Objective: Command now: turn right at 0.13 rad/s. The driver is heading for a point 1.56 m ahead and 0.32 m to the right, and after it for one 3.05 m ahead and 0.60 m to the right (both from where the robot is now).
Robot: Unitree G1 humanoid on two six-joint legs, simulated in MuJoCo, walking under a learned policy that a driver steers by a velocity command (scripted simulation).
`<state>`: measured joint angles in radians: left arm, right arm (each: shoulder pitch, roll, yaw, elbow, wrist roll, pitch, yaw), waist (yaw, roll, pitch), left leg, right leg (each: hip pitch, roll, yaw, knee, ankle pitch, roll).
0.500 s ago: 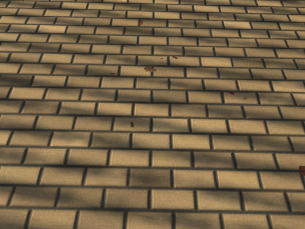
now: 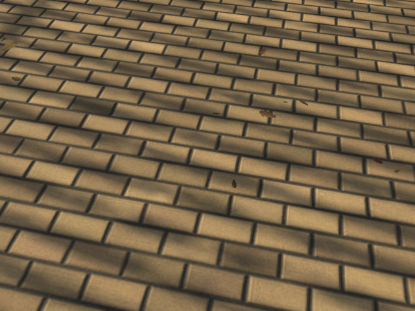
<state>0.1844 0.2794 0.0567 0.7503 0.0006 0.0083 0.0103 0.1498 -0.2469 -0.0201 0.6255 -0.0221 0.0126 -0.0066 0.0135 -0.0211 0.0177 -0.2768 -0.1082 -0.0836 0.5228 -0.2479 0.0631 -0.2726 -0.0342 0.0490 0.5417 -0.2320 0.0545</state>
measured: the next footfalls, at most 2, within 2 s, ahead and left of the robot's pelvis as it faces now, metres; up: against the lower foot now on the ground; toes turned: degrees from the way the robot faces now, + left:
right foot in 0.52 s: +0.00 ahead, -0.17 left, +0.00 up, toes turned -18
left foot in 1.16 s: +0.24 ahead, +0.04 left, +0.00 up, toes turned -9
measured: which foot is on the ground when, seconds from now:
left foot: down 0.00-0.52, up 0.54-1.00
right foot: down 0.00-0.24, up 0.26-0.50, down 0.52-1.00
